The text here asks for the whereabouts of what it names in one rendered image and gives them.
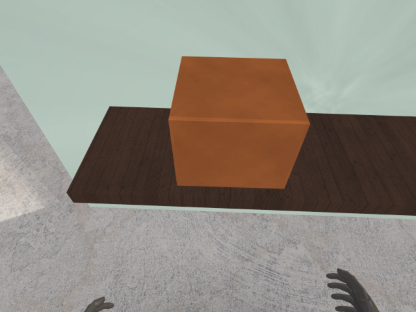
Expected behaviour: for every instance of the carton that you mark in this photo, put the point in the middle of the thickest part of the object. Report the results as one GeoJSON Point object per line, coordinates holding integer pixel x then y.
{"type": "Point", "coordinates": [236, 122]}

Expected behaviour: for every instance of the robot left hand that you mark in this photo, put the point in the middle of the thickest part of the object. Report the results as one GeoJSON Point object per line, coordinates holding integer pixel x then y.
{"type": "Point", "coordinates": [98, 304]}

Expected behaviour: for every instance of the table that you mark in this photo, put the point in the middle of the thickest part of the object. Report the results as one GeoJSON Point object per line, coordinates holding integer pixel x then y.
{"type": "Point", "coordinates": [348, 163]}

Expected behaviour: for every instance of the robot right hand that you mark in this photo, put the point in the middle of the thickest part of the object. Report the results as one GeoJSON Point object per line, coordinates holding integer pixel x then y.
{"type": "Point", "coordinates": [358, 296]}

